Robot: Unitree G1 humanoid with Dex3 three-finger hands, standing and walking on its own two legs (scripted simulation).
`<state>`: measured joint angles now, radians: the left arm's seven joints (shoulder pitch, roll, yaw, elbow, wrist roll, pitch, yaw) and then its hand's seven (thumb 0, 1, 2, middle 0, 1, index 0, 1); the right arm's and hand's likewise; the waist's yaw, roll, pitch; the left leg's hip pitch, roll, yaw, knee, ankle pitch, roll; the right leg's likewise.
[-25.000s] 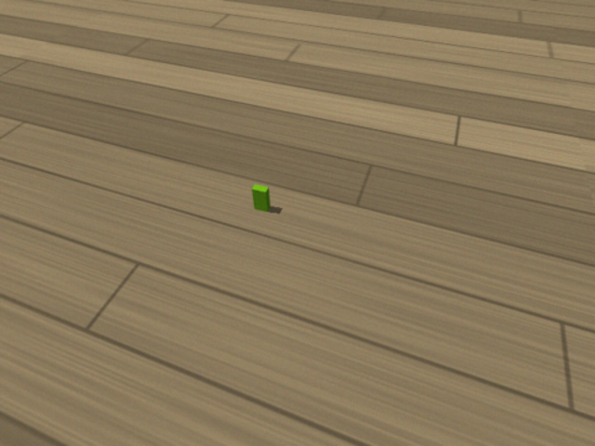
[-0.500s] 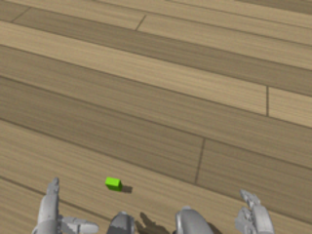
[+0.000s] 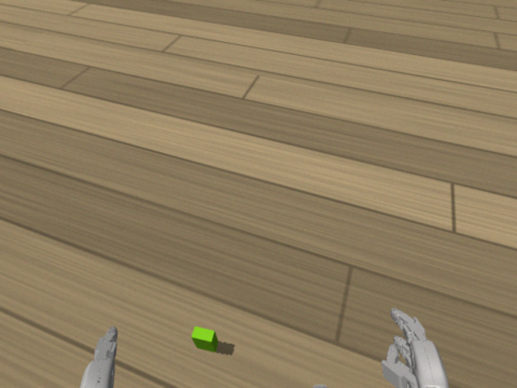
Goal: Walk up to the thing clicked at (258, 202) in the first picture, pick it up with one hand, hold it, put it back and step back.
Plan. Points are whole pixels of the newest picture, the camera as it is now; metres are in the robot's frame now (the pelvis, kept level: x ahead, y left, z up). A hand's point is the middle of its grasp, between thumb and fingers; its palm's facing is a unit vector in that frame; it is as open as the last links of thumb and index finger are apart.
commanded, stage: home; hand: left
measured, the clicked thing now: (205, 339) +0.39 +0.18 -0.65
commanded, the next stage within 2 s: stand in 1.46 s
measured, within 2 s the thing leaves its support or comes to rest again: neither
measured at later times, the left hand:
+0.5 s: hand (147, 383) +0.17 +0.18 -0.06, palm faces +0.10 -0.95 -0.29, open 17.4 cm
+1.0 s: hand (149, 382) +0.17 +0.17 -0.06, palm faces +0.11 -0.95 -0.29, open 17.5 cm
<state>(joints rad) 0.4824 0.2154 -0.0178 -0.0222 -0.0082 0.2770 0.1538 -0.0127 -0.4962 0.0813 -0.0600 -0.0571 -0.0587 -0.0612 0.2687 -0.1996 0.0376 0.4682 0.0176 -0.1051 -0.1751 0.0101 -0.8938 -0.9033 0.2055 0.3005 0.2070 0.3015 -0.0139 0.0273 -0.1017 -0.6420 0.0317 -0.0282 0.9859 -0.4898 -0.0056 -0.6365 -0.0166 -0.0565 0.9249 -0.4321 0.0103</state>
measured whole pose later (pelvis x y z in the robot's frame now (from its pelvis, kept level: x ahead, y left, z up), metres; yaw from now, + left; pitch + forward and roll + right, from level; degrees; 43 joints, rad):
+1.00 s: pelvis +0.00 -0.01 +0.01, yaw +0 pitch +7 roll -2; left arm 0.46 0.20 -0.01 0.02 -0.01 0.26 0.14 -0.01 -0.55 0.05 -0.05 -0.05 -0.05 -0.05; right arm 0.27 -0.20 0.02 0.52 0.01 -0.13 -0.18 0.01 -0.90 -0.90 0.20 0.30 0.21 0.30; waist -0.02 0.03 -0.09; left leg -0.60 0.04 -0.03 0.95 -0.48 -0.02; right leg -0.60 -0.01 -0.06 0.90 -0.43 0.00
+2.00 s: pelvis +0.00 +0.00 +0.01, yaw +0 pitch +3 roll +0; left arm 0.27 0.28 -0.01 0.41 0.07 0.08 0.04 -0.01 0.51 0.81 -0.20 -0.29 -0.20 -0.29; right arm 0.18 -0.25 0.01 0.72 -0.08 -0.05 -0.06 0.01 -0.90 -0.90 0.21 0.30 0.21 0.30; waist 0.02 -0.02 0.00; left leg -0.48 0.01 -0.01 0.87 -0.44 0.00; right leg -0.50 -0.04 -0.03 0.86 -0.41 0.01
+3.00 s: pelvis -0.01 -0.01 +0.06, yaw +1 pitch -4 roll +0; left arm 0.15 0.32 0.00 1.16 0.02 -0.01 0.01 0.00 0.91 0.90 -0.20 -0.30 -0.20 -0.30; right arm 0.16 -0.32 -0.02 1.14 -0.02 0.01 0.00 0.00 -0.90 -0.90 0.20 0.30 0.20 0.30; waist 0.01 0.01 0.06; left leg -0.13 0.01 -0.01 0.36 -0.17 -0.01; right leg -0.15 -0.03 -0.05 0.38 -0.16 0.01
